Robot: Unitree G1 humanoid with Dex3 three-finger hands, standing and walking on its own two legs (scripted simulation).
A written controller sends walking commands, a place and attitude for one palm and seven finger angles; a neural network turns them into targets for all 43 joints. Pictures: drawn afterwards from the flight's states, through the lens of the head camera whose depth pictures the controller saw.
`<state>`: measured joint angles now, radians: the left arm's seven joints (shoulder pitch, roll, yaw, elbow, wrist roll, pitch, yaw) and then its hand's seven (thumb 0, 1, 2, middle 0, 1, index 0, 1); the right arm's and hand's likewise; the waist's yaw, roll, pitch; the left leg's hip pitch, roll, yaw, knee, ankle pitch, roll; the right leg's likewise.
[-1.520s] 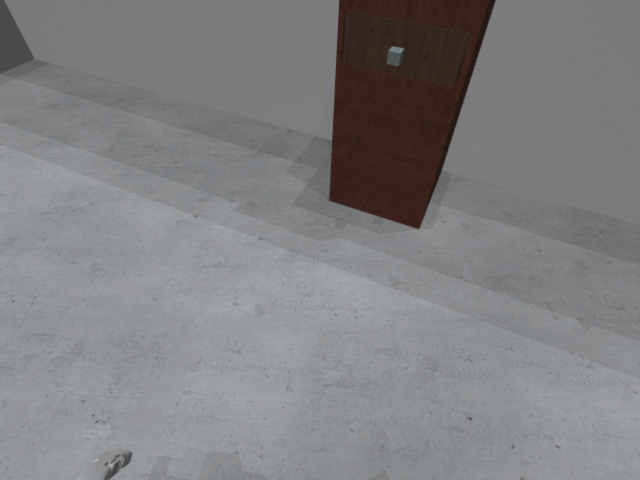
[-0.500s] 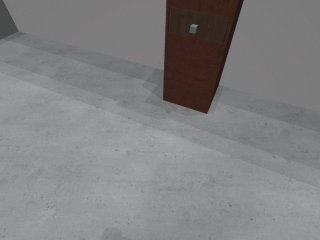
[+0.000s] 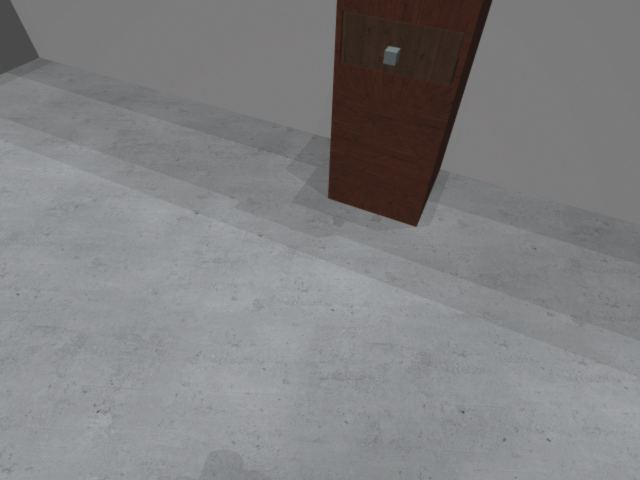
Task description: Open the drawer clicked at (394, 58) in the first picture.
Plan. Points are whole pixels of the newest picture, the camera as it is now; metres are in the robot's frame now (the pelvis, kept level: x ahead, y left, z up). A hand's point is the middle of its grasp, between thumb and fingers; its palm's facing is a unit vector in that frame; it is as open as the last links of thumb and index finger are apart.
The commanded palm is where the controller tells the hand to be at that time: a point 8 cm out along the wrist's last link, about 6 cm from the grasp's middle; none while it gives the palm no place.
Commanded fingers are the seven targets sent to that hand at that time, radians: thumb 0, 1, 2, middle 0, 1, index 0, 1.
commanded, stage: look at it before walking up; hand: left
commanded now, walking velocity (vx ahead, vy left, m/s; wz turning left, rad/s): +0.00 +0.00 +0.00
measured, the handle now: (393, 53) +1.33 -0.16 -0.04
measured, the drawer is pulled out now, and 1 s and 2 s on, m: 0.00 0.00 0.00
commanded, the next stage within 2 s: walk to a spot facing it in 0.02 s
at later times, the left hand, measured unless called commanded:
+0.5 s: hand out of the picture +0.03 +0.20 -0.20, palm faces +0.02 -0.99 -0.15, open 7.4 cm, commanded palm none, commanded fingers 0.00 0.90 0.90 -0.20 -0.30 -0.20 -0.30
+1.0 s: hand (247, 338) +0.39 +0.16 -0.19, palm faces -0.09 -0.98 -0.19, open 7.3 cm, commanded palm none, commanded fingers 0.00 0.90 0.90 -0.20 -0.30 -0.20 -0.30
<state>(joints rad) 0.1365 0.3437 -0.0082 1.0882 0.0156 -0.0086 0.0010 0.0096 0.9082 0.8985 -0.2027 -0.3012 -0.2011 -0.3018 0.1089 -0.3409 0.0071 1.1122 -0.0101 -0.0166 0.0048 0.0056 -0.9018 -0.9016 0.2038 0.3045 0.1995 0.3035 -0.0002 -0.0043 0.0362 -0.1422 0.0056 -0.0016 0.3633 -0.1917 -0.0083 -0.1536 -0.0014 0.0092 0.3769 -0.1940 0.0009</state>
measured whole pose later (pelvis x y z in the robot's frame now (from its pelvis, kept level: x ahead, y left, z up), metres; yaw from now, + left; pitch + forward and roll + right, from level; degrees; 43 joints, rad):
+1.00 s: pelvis +0.28 -0.01 -0.03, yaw -5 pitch -3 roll -1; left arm 0.15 0.18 0.05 1.02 0.02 -0.07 0.01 0.00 0.91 0.90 -0.20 -0.30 -0.20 -0.30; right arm 0.40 -0.12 -0.04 1.16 -0.02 -0.04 -0.02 0.01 -0.91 -0.90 0.20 0.30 0.20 0.30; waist -0.04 0.00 0.09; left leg -0.38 0.10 0.04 1.32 -0.36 0.03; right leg -0.33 0.03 -0.18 0.60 -0.24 -0.10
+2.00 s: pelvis +0.51 +0.00 -0.01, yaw -18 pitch -1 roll +0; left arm 0.19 0.15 0.06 0.98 0.03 0.01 0.03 0.01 0.92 0.90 -0.20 -0.30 -0.20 -0.30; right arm 0.24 -0.18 -0.05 1.05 -0.02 0.04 -0.01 0.01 -0.91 -0.90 0.20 0.30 0.19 0.30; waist -0.01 0.03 0.04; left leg -0.41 0.09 0.07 0.95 -0.41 -0.05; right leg -0.30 0.00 -0.08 0.48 -0.17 -0.06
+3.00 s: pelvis +0.68 -0.12 +0.00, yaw -22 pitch -1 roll -2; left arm 0.37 0.11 0.03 1.13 0.03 -0.07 0.02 0.00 0.92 0.90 -0.20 -0.30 -0.20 -0.30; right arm 0.16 -0.18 -0.06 1.03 -0.03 -0.02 0.02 0.00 -0.91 -0.90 0.19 0.30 0.19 0.30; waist 0.02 0.03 0.02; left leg -0.51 0.13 0.10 0.78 -0.21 -0.03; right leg -0.06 0.02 -0.19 0.33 -0.26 -0.04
